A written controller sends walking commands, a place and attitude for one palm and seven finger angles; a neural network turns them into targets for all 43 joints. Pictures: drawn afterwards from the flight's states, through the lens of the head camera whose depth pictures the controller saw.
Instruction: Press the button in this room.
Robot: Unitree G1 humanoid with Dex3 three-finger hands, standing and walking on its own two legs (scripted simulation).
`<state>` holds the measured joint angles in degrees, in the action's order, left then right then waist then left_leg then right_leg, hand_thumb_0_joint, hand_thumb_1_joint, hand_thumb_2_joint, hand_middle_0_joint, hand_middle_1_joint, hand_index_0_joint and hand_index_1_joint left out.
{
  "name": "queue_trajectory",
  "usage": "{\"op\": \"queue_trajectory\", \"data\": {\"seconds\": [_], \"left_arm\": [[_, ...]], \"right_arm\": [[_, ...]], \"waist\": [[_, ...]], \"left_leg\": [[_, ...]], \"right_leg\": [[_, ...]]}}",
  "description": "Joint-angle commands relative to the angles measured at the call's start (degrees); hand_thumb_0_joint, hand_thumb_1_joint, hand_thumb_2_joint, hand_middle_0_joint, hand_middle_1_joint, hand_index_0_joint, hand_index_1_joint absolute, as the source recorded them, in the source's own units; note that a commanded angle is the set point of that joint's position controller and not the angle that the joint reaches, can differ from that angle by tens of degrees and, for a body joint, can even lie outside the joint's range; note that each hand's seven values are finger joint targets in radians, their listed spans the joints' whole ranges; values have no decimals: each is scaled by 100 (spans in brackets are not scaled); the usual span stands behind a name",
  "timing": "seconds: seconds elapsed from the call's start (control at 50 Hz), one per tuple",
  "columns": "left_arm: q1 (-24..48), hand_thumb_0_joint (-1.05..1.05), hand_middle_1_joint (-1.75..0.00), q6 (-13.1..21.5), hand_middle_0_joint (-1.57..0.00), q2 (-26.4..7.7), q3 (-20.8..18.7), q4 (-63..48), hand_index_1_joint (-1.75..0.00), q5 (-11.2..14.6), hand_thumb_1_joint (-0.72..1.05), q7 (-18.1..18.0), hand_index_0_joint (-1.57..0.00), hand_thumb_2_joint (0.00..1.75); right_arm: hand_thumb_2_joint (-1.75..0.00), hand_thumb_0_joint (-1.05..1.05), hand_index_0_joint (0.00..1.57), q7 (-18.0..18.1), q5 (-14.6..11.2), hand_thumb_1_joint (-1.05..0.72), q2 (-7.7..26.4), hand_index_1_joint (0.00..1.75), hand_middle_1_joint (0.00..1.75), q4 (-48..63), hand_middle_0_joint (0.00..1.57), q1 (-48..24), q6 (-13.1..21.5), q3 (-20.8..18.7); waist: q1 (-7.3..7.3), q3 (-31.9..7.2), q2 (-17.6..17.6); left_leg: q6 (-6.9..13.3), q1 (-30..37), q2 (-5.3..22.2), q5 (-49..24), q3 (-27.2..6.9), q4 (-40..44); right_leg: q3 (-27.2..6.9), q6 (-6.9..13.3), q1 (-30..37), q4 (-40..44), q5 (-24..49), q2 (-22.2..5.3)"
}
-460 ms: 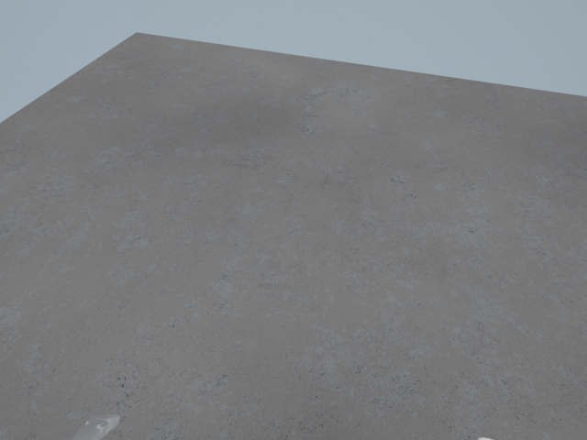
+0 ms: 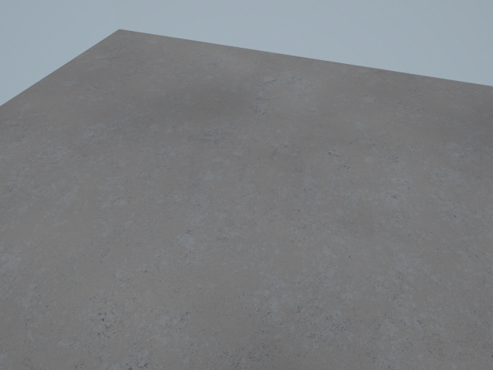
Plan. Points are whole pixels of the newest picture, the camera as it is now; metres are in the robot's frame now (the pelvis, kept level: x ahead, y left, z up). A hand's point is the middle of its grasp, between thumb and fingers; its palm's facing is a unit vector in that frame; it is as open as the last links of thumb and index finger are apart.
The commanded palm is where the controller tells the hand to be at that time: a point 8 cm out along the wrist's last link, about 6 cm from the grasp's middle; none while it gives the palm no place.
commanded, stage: stand and wait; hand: left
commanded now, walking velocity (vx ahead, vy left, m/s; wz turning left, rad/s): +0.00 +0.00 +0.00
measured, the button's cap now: out of the picture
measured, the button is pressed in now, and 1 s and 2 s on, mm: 0 0 0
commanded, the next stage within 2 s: turn or walk to find it in 0.44 s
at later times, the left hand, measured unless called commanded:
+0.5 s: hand out of the picture +0.07 +0.24 -0.15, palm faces -0.03 -0.94 -0.34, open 7.4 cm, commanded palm none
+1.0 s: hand out of the picture +0.00 +0.23 -0.18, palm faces +0.15 -0.97 -0.20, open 7.4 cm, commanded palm none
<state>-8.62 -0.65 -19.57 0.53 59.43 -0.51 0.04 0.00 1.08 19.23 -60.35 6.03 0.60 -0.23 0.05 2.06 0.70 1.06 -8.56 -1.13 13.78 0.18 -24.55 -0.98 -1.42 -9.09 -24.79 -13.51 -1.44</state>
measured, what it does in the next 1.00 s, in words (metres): lifts its right foot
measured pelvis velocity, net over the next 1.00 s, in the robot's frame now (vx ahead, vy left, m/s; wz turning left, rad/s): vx -0.04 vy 0.02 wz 0.17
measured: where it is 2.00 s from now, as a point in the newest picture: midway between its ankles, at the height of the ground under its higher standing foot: outside the picture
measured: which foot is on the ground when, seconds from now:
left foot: down 0.00-1.00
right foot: down 0.00-0.84, up 0.86-1.00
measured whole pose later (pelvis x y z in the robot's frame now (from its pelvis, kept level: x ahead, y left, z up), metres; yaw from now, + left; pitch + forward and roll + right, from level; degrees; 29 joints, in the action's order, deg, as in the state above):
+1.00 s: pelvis -0.04 +0.02 +0.00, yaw +10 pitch +0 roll -2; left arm -10.1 -3.8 -14.0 -1.9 55.6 -0.8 -1.1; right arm 0.2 1.2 9.6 -57.4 14.1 -1.1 -1.3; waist -1.4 4.4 2.1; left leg 3.7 -17.4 -2.6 11.1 -2.5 -28.5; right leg 0.8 -3.1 -24.9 -58.6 -25.5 -2.3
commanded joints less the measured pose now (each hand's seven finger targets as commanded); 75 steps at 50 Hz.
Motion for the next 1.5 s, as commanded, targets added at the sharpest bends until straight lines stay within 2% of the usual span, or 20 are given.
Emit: {"op": "queue_trajectory", "data": {"seconds": [0.0, 0.46, 0.52, 0.6, 0.7, 0.76, 0.78, 0.8, 0.82, 0.84, 0.88, 0.94, 1.12, 1.24, 1.26, 1.28, 1.3, 1.32, 1.38, 1.48], "left_arm": [[379, 0, -30, 180, -20, -1163, -251, -323, -30, -13, 90, -61, -20, 90], [392, 0, -30, 192, -20, -1210, -262, -121, -30, -17, 90, -62, -20, 90], [221, 0, -30, 99, -20, -913, -241, -139, -30, -20, 90, -97, -20, 90], [-47, 0, -30, -27, -20, -670, -223, -234, -30, -25, 90, -150, -20, 90], [-127, 0, -30, -42, -20, -791, -344, -565, -30, -63, 90, -207, -20, 90], [-30, 0, -30, -54, -20, -719, -376, -735, -30, -90, 90, -232, -20, 90], [-7, 0, -30, -74, -20, -635, -384, -789, -30, -67, 90, -222, -20, 90], [-72, 0, -30, -124, -20, -349, -350, -890, -30, -26, 90, -192, -20, 90], [104, 0, -30, -139, -20, -122, -296, -1015, -30, -22, 90, -192, -20, 90], [226, 0, -30, -173, -20, -216, -330, -980, -30, -63, 90, -230, -20, 90], [64, 0, -30, -170, -20, -154, -392, -906, -30, -60, 90, -184, -20, 90], [-113, 0, -30, -127, -20, 66, -389, -806, -30, -45, 90, -136, -20, 90], [-3, 0, -30, -141, -20, 260, -425, -951, -30, -15, 90, -169, -20, 90], [-890, 0, -30, -116, -20, 163, -500, -810, -30, 14, 90, -206, -20, 90], [-1073, 0, -30, -81, -20, -47, -544, -786, -30, -26, 90, -228, -20, 90], [-1099, 0, -30, -36, -20, -530, -643, -871, -30, -132, 90, -265, -20, 90], [-683, 0, -30, -54, -20, -686, -616, -1074, -30, -115, 90, -270, -20, 90], [-176, 0, -30, -73, -20, -552, -566, -1261, -30, -76, 90, -293, -20, 90], [190, 0, -30, 69, -20, -120, -460, -1301, -30, -50, 90, -231, -20, 90], [-731, 0, -30, 137, -20, -142, -465, -1012, -30, -80, 90, -235, -20, 90]], "right_arm": [[-90, 0, 20, 77, -43, -90, 1214, 30, 30, 342, 20, -385, 146, -252], [-90, 0, 20, 48, -47, -90, 1247, 30, 30, 45, 20, -204, 129, -215], [-90, 0, 20, 26, -37, -90, 899, 30, 30, 88, 20, -60, 39, -168], [-90, 0, 20, 4, -19, -90, 447, 30, 30, 211, 20, 203, -110, -114], [-90, 0, 20, 5, -33, -90, 339, 30, 30, 429, 20, 473, -209, -243], [-90, 0, 20, -15, -56, -90, 210, 30, 30, 460, 20, 694, -202, -285], [-90, 0, 20, -24, -53, -90, 243, 30, 30, 441, 20, 914, -166, -294], [-90, 0, 20, -28, -2, -90, 533, 30, 30, 494, 20, 1025, -127, -352], [-90, 0, 20, -7, 23, -90, 805, 30, 30, 512, 20, 1172, -101, -449], [-90, 0, 20, 70, 4, -90, 768, 30, 30, 463, 20, 1199, -103, -465], [-90, 0, 20, 127, -11, -90, 596, 30, 30, 590, 20, 943, -89, -443], [-90, 0, 20, 149, -12, -90, 416, 30, 30, 656, 20, 890, -63, -450], [-90, 0, 20, 138, 31, -90, 364, 30, 30, 683, 20, 1152, -169, -576], [-90, 0, 20, 42, 26, -90, 364, 30, 30, 916, 20, 719, -273, -643], [-90, 0, 20, 11, -5, -90, 208, 30, 30, 953, 20, 692, -306, -632], [-90, 0, 20, -7, -48, -90, -132, 30, 30, 1070, 20, 749, -329, -591], [-90, 0, 20, 28, 35, -90, -38, 30, 30, 1138, 20, 633, -319, -644], [-90, 0, 20, -10, 65, -90, 142, 30, 30, 1112, 20, 669, -347, -681], [-90, 0, 20, -94, 45, -90, 17, 30, 30, 766, 20, 1057, -434, -649], [-90, 0, 20, -84, 11, -90, -107, 30, 30, 869, 20, 555, -394, -529]], "waist": [[-12, -381, -136], [-4, -259, -35], [20, -178, -14], [33, -163, 314], [0, -377, 945], [-116, -309, 850], [-207, -435, 466], [-229, -419, -828], [-304, -255, -1845], [-329, -187, -1534], [-145, -249, -926], [-102, -567, -694], [-263, -559, -987], [115, -565, -903], [168, -504, -466], [216, -378, 1025], [199, 84, 1560], [-35, 224, 893], [-324, 381, 826], [48, 141, 792]], "left_leg": [[131, 29, 729, -759, -603, 549], [87, -135, 749, -598, -684, 651], [59, -447, 708, -604, -704, 445], [-58, -869, 481, -557, -540, -131], [-155, -1079, 237, 498, -161, -1444], [-181, -757, 367, 438, 13, -1041], [-98, -320, 504, -509, -206, -510], [250, -172, 1163, -1336, -1489, 86], [832, -139, 1959, -1905, -2683, 848], [1030, -287, 1973, -1947, -2829, 948], [996, -290, 1688, -1400, -2441, 837], [890, 29, 1296, -1639, -1918, 635], [950, 81, 1199, -1336, -2554, 737], [448, -1166, 685, 9, -2391, 728], [171, -1803, 359, 561, -2040, 290], [-184, -2887, -278, 1346, -1127, -1267], [-329, -3047, -485, 1568, -555, -2715], [-255, -2545, -216, 1369, -741, -3470], [-344, -2265, -46, 489, -420, -4511], [-501, -2516, 182, 645, -142, -3944]], "right_leg": [[-451, 292, 14, 436, 639, -523], [-477, 291, -30, 605, 302, -568], [-410, 226, -73, 457, 150, -619], [-547, 268, -154, 434, 69, -926], [-744, 846, -192, 396, 989, -1687], [-315, 801, -447, -103, 1519, -1690], [44, 521, -739, -602, 1195, -1430], [612, 74, -1354, -1567, -54, -644], [694, -173, -1869, -2712, -1949, -42], [65, -101, -1919, -3385, -2035, -139], [-90, -85, -2073, -3799, -1529, -256], [25, -177, -2011, -3649, -1129, -189], [42, -202, -1509, -2234, -1327, 53], [234, -33, 309, -63, -366, 210], [-26, 95, 905, 569, -280, -157], [-1614, 559, 1200, 1323, -1484, -1550], [-2356, 992, 57, 1637, -1561, -2490], [-1775, 1019, -862, 1609, -1396, -2419], [-556, 713, -1053, 1242, -281, -1382], [-283, 934, 88, 719, 1253, -1553]]}}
